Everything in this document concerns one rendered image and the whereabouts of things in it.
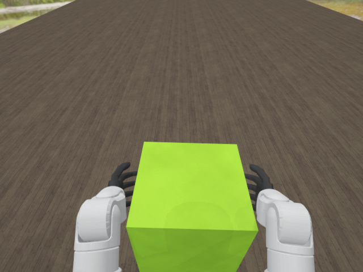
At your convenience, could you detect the robot right forearm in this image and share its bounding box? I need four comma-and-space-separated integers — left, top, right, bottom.
256, 189, 315, 272

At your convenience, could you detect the robot left forearm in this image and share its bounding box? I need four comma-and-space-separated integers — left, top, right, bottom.
73, 186, 126, 272

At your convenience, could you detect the robot left hand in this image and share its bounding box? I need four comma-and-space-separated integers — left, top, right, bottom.
108, 162, 138, 207

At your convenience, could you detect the carton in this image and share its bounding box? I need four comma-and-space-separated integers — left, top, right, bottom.
126, 142, 258, 272

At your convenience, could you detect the robot right hand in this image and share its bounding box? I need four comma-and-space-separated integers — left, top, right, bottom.
244, 164, 273, 211

